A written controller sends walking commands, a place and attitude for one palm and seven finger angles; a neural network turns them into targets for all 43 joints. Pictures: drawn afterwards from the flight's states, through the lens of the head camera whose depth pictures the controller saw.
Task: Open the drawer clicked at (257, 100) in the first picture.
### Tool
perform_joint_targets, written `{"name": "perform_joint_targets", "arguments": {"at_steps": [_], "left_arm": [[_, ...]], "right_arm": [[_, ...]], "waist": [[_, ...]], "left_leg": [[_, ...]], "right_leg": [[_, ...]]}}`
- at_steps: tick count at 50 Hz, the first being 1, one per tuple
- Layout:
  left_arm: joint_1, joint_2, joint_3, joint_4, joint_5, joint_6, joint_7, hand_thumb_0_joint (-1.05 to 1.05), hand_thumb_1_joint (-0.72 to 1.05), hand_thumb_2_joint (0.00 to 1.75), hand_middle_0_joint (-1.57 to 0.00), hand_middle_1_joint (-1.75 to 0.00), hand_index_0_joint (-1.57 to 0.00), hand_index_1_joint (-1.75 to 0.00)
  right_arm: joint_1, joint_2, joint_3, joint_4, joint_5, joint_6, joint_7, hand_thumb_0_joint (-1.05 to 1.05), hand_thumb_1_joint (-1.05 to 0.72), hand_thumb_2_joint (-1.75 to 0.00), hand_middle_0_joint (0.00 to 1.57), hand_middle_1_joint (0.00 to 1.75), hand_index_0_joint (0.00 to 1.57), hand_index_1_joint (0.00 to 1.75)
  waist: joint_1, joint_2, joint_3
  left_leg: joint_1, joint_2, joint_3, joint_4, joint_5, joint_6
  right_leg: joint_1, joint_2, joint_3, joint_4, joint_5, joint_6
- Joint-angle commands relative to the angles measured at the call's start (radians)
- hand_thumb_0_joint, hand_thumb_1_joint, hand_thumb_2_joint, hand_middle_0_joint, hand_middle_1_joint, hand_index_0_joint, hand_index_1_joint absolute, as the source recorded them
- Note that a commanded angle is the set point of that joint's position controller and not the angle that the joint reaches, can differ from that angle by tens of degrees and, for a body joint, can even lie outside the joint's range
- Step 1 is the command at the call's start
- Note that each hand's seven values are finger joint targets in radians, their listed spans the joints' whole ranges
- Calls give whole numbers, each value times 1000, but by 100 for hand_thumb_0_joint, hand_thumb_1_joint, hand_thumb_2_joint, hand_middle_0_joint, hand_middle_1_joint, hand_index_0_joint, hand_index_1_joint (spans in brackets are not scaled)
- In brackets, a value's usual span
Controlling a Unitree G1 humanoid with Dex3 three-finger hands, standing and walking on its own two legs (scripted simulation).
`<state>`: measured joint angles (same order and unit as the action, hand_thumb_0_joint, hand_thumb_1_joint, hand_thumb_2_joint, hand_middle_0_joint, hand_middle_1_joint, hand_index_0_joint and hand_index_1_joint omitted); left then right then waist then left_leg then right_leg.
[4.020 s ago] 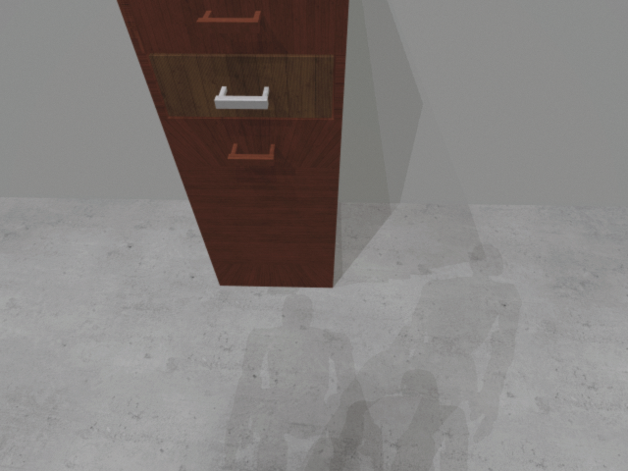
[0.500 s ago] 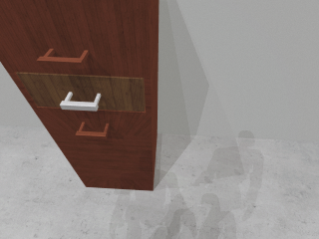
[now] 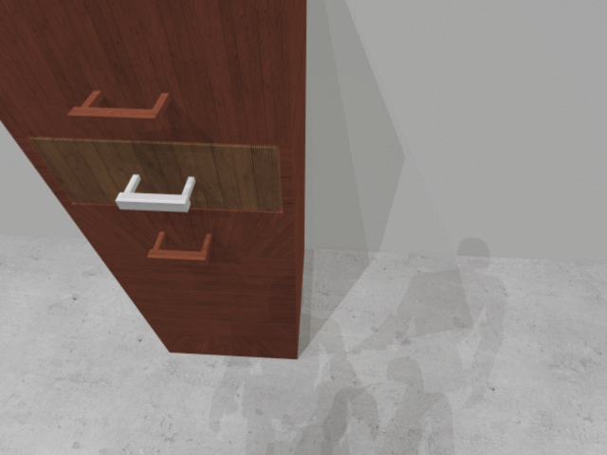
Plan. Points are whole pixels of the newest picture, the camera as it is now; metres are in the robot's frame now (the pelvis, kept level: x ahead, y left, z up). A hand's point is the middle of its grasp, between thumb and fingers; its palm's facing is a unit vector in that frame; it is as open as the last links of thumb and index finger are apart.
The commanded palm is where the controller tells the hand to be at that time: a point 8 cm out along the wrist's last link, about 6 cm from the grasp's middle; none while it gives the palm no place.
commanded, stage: shuffle to correct the standing spot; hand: left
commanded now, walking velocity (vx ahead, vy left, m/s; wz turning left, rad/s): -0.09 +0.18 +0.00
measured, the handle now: (158, 192) +0.48 +0.28 +0.05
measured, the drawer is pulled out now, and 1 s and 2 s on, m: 0.00 0.00 0.00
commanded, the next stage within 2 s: come to a stop and stand still in 0.06 s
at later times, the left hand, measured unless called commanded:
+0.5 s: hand out of the picture -0.01 +0.25 -0.17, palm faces +0.00 -0.98 -0.20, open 7.4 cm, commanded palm none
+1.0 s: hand out of the picture +0.00 +0.19 -0.17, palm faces +0.00 -0.97 -0.22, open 7.3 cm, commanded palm none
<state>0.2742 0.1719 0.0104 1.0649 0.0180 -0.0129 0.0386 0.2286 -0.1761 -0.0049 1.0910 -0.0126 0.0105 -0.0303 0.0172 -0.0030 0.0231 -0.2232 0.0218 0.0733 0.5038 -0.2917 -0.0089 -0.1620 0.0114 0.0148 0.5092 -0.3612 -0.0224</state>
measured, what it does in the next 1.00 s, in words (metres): steps on the spot: right foot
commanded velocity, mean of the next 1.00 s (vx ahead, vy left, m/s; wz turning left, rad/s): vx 0.01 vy -0.03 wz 0.00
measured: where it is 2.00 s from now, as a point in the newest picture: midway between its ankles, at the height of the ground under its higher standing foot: outside the picture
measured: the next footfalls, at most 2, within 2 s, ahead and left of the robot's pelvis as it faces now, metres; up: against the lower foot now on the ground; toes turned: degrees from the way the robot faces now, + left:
right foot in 0.64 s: -0.02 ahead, -0.06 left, +0.00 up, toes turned -2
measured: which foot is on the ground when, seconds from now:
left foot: down 0.00-1.00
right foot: down 0.00-0.22, up 0.24-0.62, down 0.64-1.00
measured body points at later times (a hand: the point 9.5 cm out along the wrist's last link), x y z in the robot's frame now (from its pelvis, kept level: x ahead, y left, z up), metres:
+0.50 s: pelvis -0.02 +0.07 +0.01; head -0.01 +0.08 +0.46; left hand -0.01 +0.30 -0.15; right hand +0.02 -0.17 -0.14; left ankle +0.01 +0.14 -0.74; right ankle -0.08 -0.06 -0.70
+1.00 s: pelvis -0.01 +0.02 +0.00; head +0.00 +0.00 +0.45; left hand +0.00 +0.24 -0.15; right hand -0.04 -0.18 -0.17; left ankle +0.01 +0.14 -0.74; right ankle -0.06 -0.06 -0.74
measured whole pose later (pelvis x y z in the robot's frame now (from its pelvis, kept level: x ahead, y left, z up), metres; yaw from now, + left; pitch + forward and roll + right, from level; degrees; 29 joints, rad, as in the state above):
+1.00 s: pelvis -0.01 +0.02 +0.00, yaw +0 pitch +0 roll +1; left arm 0.31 0.14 -0.02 1.08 0.01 -0.03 0.05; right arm 0.34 -0.13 0.03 1.10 -0.02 0.00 -0.02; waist -0.02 0.03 0.01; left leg -0.28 0.04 0.08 0.55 -0.27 -0.01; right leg -0.16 0.03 -0.06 0.54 -0.38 -0.05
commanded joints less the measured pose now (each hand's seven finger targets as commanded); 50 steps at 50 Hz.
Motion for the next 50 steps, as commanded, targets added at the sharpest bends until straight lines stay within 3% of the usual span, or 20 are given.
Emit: {"name": "perform_joint_targets", "arguments": {"at_steps": [1,4,6,8,9,10,11,13,14,17,21,27,30,32,34,35,36,38,45,50], "left_arm": [[120,197,60,-40,2,6,19,0,90,90,-20,-30,-20,-30],[116,211,73,-54,13,13,26,0,90,90,-20,-30,-20,-30],[45,220,76,-85,17,15,21,0,90,90,-20,-30,-20,-30],[-2,232,78,-106,9,19,13,0,90,90,-20,-30,-20,-30],[-15,212,74,-119,5,24,9,0,90,90,-20,-30,-20,-30],[4,156,66,-134,1,36,4,0,90,90,-20,-30,-20,-30],[29,102,55,-133,3,43,10,0,90,90,-20,-30,-20,-30],[16,103,46,-110,8,44,3,0,90,90,-20,-30,-20,-30],[18,131,48,-96,15,32,-8,0,90,90,-20,-30,-20,-30],[82,73,27,-49,14,29,-21,0,90,90,-20,-30,-20,-30],[57,65,19,-44,13,33,-26,0,90,90,-20,-30,-20,-30],[48,48,16,-36,5,30,-24,0,90,90,-20,-30,-20,-30],[107,50,14,5,1,14,-14,0,90,90,-20,-30,-20,-30],[108,80,5,21,-3,-1,-8,0,90,90,-20,-30,-20,-30],[76,75,-4,29,-6,-13,-9,0,90,90,-20,-30,-20,-30],[96,70,-10,21,16,-15,30,0,90,90,-20,-30,-20,-30],[40,120,-5,-37,3,-15,22,0,90,90,-20,-30,-20,-30],[26,106,-4,-67,-2,-17,15,0,90,90,-20,-30,-20,-30],[90,67,-16,-27,-13,-38,10,0,90,90,-20,-30,-20,-30],[116,73,-15,-12,-12,-33,13,0,90,90,-20,-30,-20,-30]], "right_arm": [[4,-104,-36,-99,-3,2,-1,0,-90,-90,20,30,20,30],[-41,-93,-45,-142,-2,10,2,0,-90,-90,20,30,20,30],[-14,-88,-49,-148,4,10,10,0,-90,-90,20,30,20,30],[66,-90,-52,-126,3,8,14,0,-90,-90,20,30,20,30],[103,-108,-56,-116,-2,2,13,0,-90,-90,20,30,20,30],[122,-180,-66,-127,-14,-4,14,0,-90,-90,20,30,20,30],[120,-206,-68,-141,-12,1,16,0,-90,-90,20,30,20,30],[35,-178,-52,-162,-13,-12,9,0,-90,-90,20,30,20,30],[-14,-182,-50,-168,-15,-22,8,0,-90,-90,20,30,20,30],[9,-128,-30,-134,-12,-42,4,0,-90,-90,20,30,20,30],[97,-130,-33,-84,-11,-37,-6,0,-90,-90,20,30,20,30],[116,-142,-45,-42,-14,-31,-8,0,-90,-90,20,30,20,30],[99,-107,-35,-20,-4,-34,-4,0,-90,-90,20,30,20,30],[89,-57,-18,-14,4,-35,4,0,-90,-90,20,30,20,30],[101,-41,-12,7,0,-27,5,0,-90,-90,20,30,20,30],[57,-122,-19,-43,-2,-28,15,0,-90,-90,20,30,20,30],[103,-65,-14,-62,-9,-16,26,0,-90,-90,20,30,20,30],[158,-59,-14,-65,-16,-6,29,0,-90,-90,20,30,20,30],[166,-46,13,-44,-7,-43,15,0,-90,-90,20,30,20,30],[142,-45,14,-16,-2,-39,7,0,-90,-90,20,30,20,30]], "waist": [[29,-140,-22],[43,-185,14],[7,-176,10],[-34,-169,-26],[-53,-85,-37],[-47,151,-51],[-42,241,-57],[-21,113,4],[-1,63,24],[0,84,-11],[-39,70,-37],[-44,91,-41],[-7,54,-38],[-16,11,1],[-34,-113,42],[-21,11,129],[-62,24,102],[-76,-8,112],[-32,-28,13],[-23,-49,27]], "left_leg": [[-135,15,-4,142,102,-8],[-258,1,-40,277,-202,-15],[-183,1,-51,190,-165,-16],[12,-32,11,-4,55,-17],[132,10,-13,-59,202,2],[165,204,-253,-117,363,95],[28,321,-338,-238,272,189],[-117,304,-409,-336,-180,219],[-148,284,-387,-348,-227,212],[-58,228,-262,-345,-81,173],[72,249,-264,-314,65,183],[69,239,-238,-262,172,174],[-10,172,-173,-196,114,105],[-53,92,-105,-168,34,45],[3,69,-76,-143,70,31],[-30,90,-54,6,84,4],[-70,66,-66,9,-81,12],[-110,54,-61,43,-92,28],[-40,73,-72,-10,210,47],[-19,73,-55,-20,225,39]], "right_leg": [[99,-287,231,-44,803,-115],[109,-386,302,-65,887,-207],[39,-348,225,-27,864,-175],[-65,-278,155,41,731,-109],[-164,-208,102,116,542,-71],[-293,-70,-14,267,96,-3],[-251,-21,-41,444,-269,10],[-255,-60,35,569,-165,-9],[-253,-72,35,563,-110,-14],[-232,-76,5,443,-21,14],[-244,-59,-10,323,-73,24],[-153,-47,-29,113,-84,17],[-4,-61,-16,-142,102,8],[-7,-142,78,-189,117,-26],[-92,-132,82,-210,105,-35],[-181,-126,72,-181,144,-21],[-224,-141,86,-214,-166,-45],[-261,-124,99,-198,-249,-72],[-69,-102,51,-89,246,-51],[-33,-108,51,-91,388,-32]]}}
